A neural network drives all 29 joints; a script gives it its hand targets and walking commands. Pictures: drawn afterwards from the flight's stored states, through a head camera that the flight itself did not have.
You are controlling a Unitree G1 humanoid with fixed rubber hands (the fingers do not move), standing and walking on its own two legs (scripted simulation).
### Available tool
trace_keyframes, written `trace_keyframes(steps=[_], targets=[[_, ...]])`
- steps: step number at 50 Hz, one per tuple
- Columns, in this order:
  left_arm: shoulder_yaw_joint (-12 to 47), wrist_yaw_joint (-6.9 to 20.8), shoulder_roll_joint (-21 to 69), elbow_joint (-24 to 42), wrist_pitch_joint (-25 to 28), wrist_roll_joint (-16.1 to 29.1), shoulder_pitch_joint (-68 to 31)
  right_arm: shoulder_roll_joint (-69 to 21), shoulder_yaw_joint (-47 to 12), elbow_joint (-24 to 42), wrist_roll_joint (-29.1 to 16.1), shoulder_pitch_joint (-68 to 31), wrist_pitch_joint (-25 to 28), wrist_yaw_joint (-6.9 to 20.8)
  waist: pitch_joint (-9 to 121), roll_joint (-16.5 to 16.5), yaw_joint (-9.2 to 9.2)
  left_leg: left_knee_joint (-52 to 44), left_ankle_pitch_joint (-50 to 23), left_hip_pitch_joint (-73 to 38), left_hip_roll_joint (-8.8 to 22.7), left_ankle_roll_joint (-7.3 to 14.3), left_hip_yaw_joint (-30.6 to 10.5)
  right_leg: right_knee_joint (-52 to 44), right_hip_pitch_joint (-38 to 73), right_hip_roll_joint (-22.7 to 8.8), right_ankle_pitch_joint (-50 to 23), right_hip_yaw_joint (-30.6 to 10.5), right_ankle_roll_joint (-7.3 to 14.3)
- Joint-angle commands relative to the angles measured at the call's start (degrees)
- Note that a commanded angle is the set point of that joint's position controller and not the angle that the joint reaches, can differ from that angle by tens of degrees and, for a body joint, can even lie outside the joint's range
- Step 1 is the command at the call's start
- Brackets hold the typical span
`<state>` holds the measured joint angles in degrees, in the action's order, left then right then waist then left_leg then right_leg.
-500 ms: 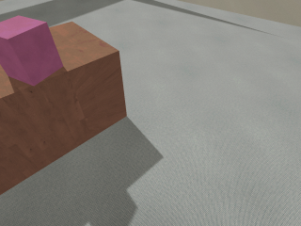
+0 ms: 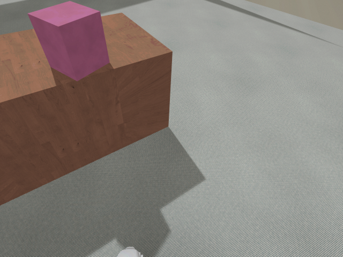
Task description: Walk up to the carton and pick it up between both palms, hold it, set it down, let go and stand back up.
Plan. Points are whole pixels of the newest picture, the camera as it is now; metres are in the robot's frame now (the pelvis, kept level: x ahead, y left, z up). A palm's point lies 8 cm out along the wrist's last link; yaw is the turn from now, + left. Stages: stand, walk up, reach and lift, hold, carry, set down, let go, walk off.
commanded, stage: walk up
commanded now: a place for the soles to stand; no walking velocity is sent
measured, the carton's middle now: (73, 40) +1.01 +0.50 +0.00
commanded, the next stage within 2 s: none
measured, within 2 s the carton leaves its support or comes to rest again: neither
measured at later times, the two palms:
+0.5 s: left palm (27, 196) +0.29 +0.40 -0.08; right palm (249, 242) +0.21 -0.18 -0.09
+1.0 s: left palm out of the picture +0.24 +0.48 -0.09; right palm (187, 118) +0.61 -0.03 -0.07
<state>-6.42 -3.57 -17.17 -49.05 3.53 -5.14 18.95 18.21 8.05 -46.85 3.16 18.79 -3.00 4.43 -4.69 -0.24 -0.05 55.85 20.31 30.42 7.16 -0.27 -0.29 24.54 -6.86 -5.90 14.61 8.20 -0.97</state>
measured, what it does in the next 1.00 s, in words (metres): walks ahead, turning left: left foot, then right foot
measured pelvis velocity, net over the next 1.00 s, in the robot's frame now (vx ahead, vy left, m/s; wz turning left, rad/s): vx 0.36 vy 0.17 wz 0.45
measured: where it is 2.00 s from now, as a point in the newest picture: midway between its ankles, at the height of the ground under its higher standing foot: (126, 205)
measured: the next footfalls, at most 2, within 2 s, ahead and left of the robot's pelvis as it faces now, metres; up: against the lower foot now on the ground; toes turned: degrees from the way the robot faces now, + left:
left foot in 0.12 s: +0.11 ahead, +0.20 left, +0.00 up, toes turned +10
right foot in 0.58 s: +0.42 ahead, +0.03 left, +0.00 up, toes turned +12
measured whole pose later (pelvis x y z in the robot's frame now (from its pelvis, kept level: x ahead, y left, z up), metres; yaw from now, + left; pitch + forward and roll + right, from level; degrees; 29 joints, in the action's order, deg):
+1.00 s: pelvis +0.36 +0.17 -0.01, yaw +26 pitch -4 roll -3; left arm -3.8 0.9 -26.5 -31.4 2.5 -2.5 28.6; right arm 23.8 2.8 -31.2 1.1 17.4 -1.6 4.6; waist -5.3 1.0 4.0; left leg 42.2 10.6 27.6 4.0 1.2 -1.3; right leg 31.5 -5.7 -6.0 21.0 11.8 -2.0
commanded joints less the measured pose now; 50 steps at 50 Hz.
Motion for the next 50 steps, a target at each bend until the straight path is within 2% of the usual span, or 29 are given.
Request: trace_keyframes(steps=[1, 2, 3, 4, 5, 6, 7, 8, 10, 11, 12, 13, 16, 20, 23, 25, 27, 28, 29, 30, 31, 32, 34, 36, 39, 43, 47, 49, 50], targets=[[-4.25, 0.66, -15.96, 13.21, 0.60, -0.35, -9.46, 5.48, 0.28, 8.40, -2.04, 6.55, 0.47, 2.32, -1.36, -10.70, -4.04, -9.40, -3.73, -17.02, -0.82, 0.50, 7.65, -6.21, -18.28, -9.88, 30.14, 0.48, 9.27], [-4.14, 0.79, -15.78, 13.87, 0.06, -0.82, -9.26, 6.95, 0.98, 7.87, -1.90, 9.10, 0.40, 2.11, -1.13, -9.05, -4.52, -11.97, -3.19, -21.57, -1.59, 0.73, 9.92, -2.42, -20.07, -11.00, 35.09, 1.49, 9.76], [-3.64, 1.17, -14.60, 14.35, -0.20, -0.82, -6.78, 7.92, 1.17, 7.89, -1.32, 10.23, 0.92, 1.53, -1.36, -2.75, -4.71, -14.82, -0.84, -24.94, -3.52, 0.94, 9.73, 5.57, -22.25, -9.38, 35.23, 3.81, 9.11], [-2.61, 2.01, -11.63, 15.34, -0.96, -0.68, -5.87, 10.23, 2.22, 6.43, -0.91, 14.34, 1.47, 0.65, 0.51, 8.02, -6.62, -17.02, 3.68, -29.32, -6.68, 2.33, 9.16, 20.45, -24.05, -5.32, 34.96, 5.47, 7.72], [-0.69, 3.21, -7.97, 17.29, -1.46, 0.73, -4.99, 14.57, 2.99, 7.84, -0.65, 15.35, 2.29, -0.27, -0.76, 20.69, -8.05, -25.61, 18.06, -29.44, -3.70, 5.78, -5.22, 42.20, -32.32, 1.00, 28.55, 7.98, 5.95], [0.76, 4.48, -6.09, 21.62, -1.33, 2.35, -8.45, 17.15, 2.31, 10.32, -0.49, 13.57, 3.12, -1.22, -2.98, 23.41, -6.33, -38.17, 29.41, -24.78, 5.43, 10.28, -33.93, 50.43, -41.28, 3.32, 23.69, 0.23, 3.75], [-0.40, 5.03, -9.61, 23.88, -1.39, 3.09, -10.65, 17.09, 2.34, 12.14, -0.62, 12.68, 3.45, -2.29, -6.43, 14.08, -5.70, -47.24, 29.29, -21.31, 13.01, 15.05, -44.71, 54.66, -42.76, 2.09, 18.21, -5.28, 3.48], [-0.56, 4.98, -12.40, 25.48, -1.15, 2.94, -11.88, 19.58, 2.74, 14.05, -1.23, 11.16, 4.13, -3.16, -7.54, 13.95, -5.47, -50.44, 29.19, -17.03, 15.95, 17.96, -49.52, 54.81, -42.07, -0.77, 16.00, -9.12, 3.59], [-0.89, 4.72, -14.67, 22.81, -0.32, 3.17, -5.65, 20.07, 2.24, 15.18, -1.24, 7.85, 5.18, -4.54, -4.30, 12.43, -2.34, -42.03, 10.00, -19.28, 11.06, 15.91, -35.73, 50.06, -37.46, -1.99, 12.54, -10.80, 3.03], [-0.71, 4.99, -15.13, 21.33, 0.16, 3.55, -2.50, 20.48, 2.19, 15.37, -1.39, 7.90, 5.55, -4.93, -0.92, 10.14, -1.56, -38.11, -0.41, -22.15, 7.98, 13.56, -27.91, 46.29, -34.72, -2.59, 10.29, -11.05, 2.62], [-0.87, 5.14, -15.06, 21.31, 0.22, 3.22, -2.84, 19.52, 1.51, 14.84, -1.48, 9.24, 6.07, -5.00, -0.34, 10.68, -1.98, -36.04, -7.24, -21.72, 7.73, 13.12, -23.92, 41.94, -32.78, -2.40, 9.32, -10.50, 2.50], [-0.56, 5.28, -15.28, 22.17, 0.30, 3.47, -2.88, 17.88, 0.68, 15.01, -1.75, 9.94, 6.26, -4.91, 1.09, 9.03, -1.78, -35.27, -12.55, -23.10, 5.94, 12.45, -21.41, 39.40, -31.58, -0.90, 7.05, -9.81, 2.57], [0.50, 6.00, -12.94, 25.93, -0.46, 3.11, -9.13, 14.10, -1.20, 14.45, -1.85, 14.93, 6.79, -4.91, 1.81, 4.60, -3.54, -34.02, -25.84, -29.84, 6.65, 13.29, -17.70, 31.54, -35.57, 0.68, 2.06, -8.62, 2.40], [0.94, 6.05, -11.66, 27.96, -1.12, 3.28, -11.43, 14.94, -1.72, 15.32, -2.19, 14.11, 6.35, -4.46, 0.61, 3.32, -3.34, -33.63, -27.39, -26.80, 2.63, 10.24, -12.79, 20.06, -29.16, 3.68, -6.35, -4.33, 2.70], [0.74, 5.35, -11.31, 27.06, -1.25, 3.71, -8.92, 15.67, -1.81, 15.66, -2.48, 13.07, 5.88, -4.34, 0.69, 7.26, -2.78, -33.47, -22.52, -19.59, 1.87, 9.00, -11.32, 12.84, -15.22, 4.93, -11.91, -3.53, 3.38], [-0.21, 4.76, -12.15, 25.49, -1.44, 3.43, -4.08, 16.70, -1.58, 16.32, -2.57, 11.00, 5.65, -4.71, 1.05, 6.33, 0.10, -29.69, -20.60, -17.13, 2.54, 7.91, -12.16, 8.89, -6.32, 4.92, -11.25, -5.36, 3.63], [-1.89, 3.51, -15.42, 22.76, -0.67, 2.41, 4.63, 15.22, -2.19, 16.66, -2.93, 11.69, 5.47, -4.40, 6.66, 0.67, 4.28, -13.76, -17.62, -12.32, -1.16, 5.64, -9.21, 7.06, 7.73, 4.24, -6.52, -6.35, 5.69], [-3.37, 2.87, -20.22, 22.65, -0.23, 1.64, 9.93, 11.71, -3.39, 16.94, -3.58, 13.90, 5.53, -4.02, 11.75, -7.99, 6.04, 2.46, -5.60, -3.50, -5.95, 4.08, -7.04, 3.98, 17.07, -5.97, 4.28, -21.03, 7.70], [-3.80, 2.41, -22.81, 23.97, -0.16, 1.77, 12.06, 10.24, -3.98, 17.64, -3.02, 17.04, 5.19, -4.28, 15.28, -11.65, 4.47, 13.85, 15.91, 3.21, -10.86, 2.36, -5.22, -2.34, 19.67, -20.54, 11.52, -43.82, 12.09], [-4.47, 2.12, -23.75, 24.86, -0.52, 1.79, 11.08, 14.62, -2.62, 19.26, -2.43, 15.19, 4.05, -4.86, 9.65, -6.90, 5.21, 21.15, 14.25, 6.30, -9.17, 1.94, -5.85, -7.09, 14.95, -23.77, 17.96, -50.52, 18.28], [-4.32, 2.11, -22.46, 25.63, -0.09, 1.96, 7.24, 15.82, -1.75, 19.95, -1.86, 13.78, 3.65, -4.85, 5.03, -4.10, 3.20, 21.76, 10.75, 8.80, -6.21, 1.85, -7.52, -9.41, 10.76, -22.58, 17.79, -49.83, 18.55], [-3.40, 1.85, -19.94, 25.14, 0.27, 2.65, 7.81, 16.79, -1.38, 19.67, -1.62, 9.21, 3.71, -4.55, 0.96, 1.41, 4.18, 20.81, 8.42, 8.36, -4.73, 2.16, -8.18, -8.93, 5.65, -20.18, 13.68, -41.52, 16.76], [-1.86, 2.08, -18.28, 24.75, 0.70, 2.85, 5.54, 14.32, -1.55, 17.68, -2.04, 10.21, 3.92, -3.57, -1.61, -0.55, 1.47, 15.65, 3.76, 4.41, -3.35, 1.81, -8.25, -7.15, -1.06, -13.65, 2.44, -25.51, 13.33], [-1.03, 2.80, -17.13, 24.30, 1.44, 2.61, 4.38, 12.46, -2.28, 17.52, -1.56, 9.97, 3.43, -2.64, -1.23, -5.13, 0.31, 14.02, 1.72, 0.35, -3.89, 1.60, -5.60, -6.85, -7.49, -12.05, -4.73, -18.29, 13.48], [-1.30, 2.89, -19.42, 24.11, 1.85, 2.43, 5.02, 11.45, -2.70, 19.26, -1.90, 6.69, 3.08, -1.45, -0.53, -8.44, 0.44, 4.55, -2.48, 1.54, -3.45, 0.47, -4.40, -7.67, -6.26, -11.62, -4.33, -12.76, 14.34], [-1.43, 3.64, -20.27, 24.93, 1.57, 2.79, 3.68, 12.95, -2.28, 20.51, -1.72, 0.49, 2.64, -0.21, -3.75, -10.14, 1.15, -6.47, -10.24, -2.92, -3.18, 1.19, -0.70, -9.89, -12.12, -9.50, 9.56, -7.26, 11.20], [-2.40, 4.06, -23.09, 25.62, 0.99, 2.66, 2.67, 14.84, -1.36, 21.91, -2.61, -1.89, 2.95, -0.24, -3.40, -10.97, 0.48, -14.64, -11.39, -10.50, -3.05, 1.43, -0.26, -9.50, -14.33, -11.66, 18.38, -5.33, 10.11], [-1.95, 3.89, -21.61, 25.51, 0.16, 2.75, 3.43, 15.81, -0.66, 20.45, -1.53, 2.64, 3.64, -0.96, -1.48, -5.40, -1.48, -19.21, -9.37, -17.09, -5.33, 2.39, 1.57, -0.39, -14.10, -12.13, 16.51, -2.85, 8.92], [-1.80, 4.23, -20.00, 25.34, -0.62, 2.33, 5.09, 18.08, 0.56, 18.86, -1.21, 7.86, 4.41, -1.50, 3.01, 1.46, -3.49, -21.08, -2.71, -24.93, -6.75, 3.12, -1.09, 13.64, -15.30, -9.05, 16.02, 0.27, 7.86]])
